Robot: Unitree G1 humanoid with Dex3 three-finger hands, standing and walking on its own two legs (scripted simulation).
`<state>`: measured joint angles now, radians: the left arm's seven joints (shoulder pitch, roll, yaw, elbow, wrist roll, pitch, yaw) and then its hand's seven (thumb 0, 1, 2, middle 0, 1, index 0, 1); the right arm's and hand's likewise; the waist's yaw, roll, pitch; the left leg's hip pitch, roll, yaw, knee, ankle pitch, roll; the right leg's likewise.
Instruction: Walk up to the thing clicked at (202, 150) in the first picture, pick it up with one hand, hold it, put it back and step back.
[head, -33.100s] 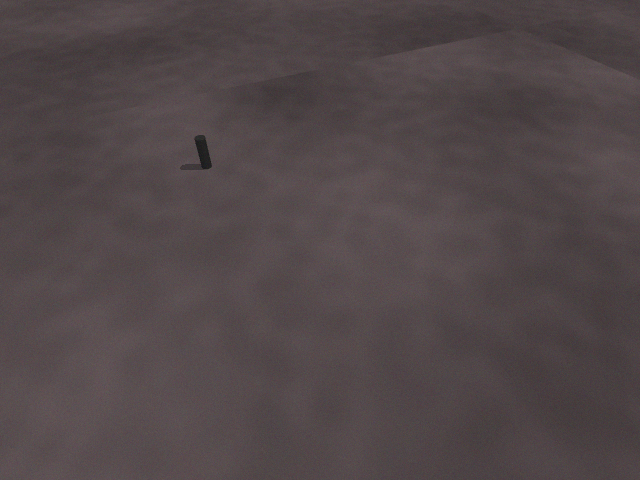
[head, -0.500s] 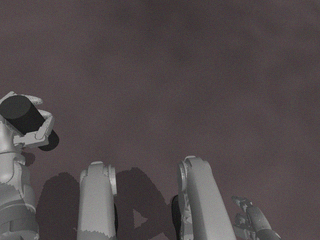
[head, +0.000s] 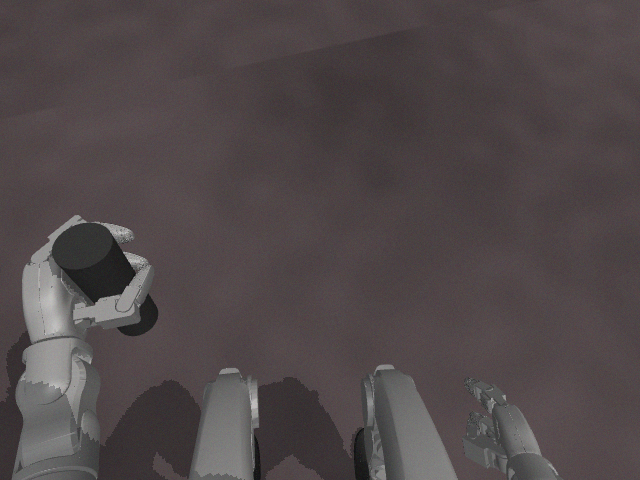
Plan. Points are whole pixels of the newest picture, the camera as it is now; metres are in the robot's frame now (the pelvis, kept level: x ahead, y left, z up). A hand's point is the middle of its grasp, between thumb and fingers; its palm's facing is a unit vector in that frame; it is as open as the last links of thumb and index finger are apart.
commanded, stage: lift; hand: left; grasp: from the side
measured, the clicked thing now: (114, 286) +0.36 +0.24 -0.01
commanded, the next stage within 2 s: hold in 1.28 s
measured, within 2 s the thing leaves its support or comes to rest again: neither
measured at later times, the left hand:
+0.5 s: hand (65, 240) +0.35 +0.21 +0.14, palm faces +0.25 -0.97 -0.05, open 7.3 cm
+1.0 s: hand (54, 195) +0.36 +0.20 +0.19, palm faces +0.26 -0.96 -0.03, open 7.3 cm
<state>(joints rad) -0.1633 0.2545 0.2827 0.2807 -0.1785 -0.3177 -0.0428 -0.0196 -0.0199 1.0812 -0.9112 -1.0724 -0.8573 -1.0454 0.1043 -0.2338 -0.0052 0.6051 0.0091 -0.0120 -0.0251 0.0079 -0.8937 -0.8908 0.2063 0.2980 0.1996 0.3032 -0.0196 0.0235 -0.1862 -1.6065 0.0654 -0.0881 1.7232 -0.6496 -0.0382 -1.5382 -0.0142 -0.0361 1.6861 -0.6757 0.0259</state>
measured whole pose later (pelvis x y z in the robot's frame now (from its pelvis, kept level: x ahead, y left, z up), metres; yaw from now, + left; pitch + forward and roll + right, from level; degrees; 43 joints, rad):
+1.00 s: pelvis +0.03 +0.00 +0.16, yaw +3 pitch +12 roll -2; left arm -0.11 0.17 0.16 0.40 -0.13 -0.34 0.05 -0.02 -0.02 1.08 -0.91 -1.08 -0.85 -1.05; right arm 0.21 -0.20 0.02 0.64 -0.02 -0.02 -0.05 0.01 -0.90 -0.90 0.21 0.30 0.20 0.30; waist -0.02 0.01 -0.09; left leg -0.80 0.06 -0.04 1.05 -0.46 -0.04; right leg -0.74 -0.03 -0.04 1.02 -0.48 0.02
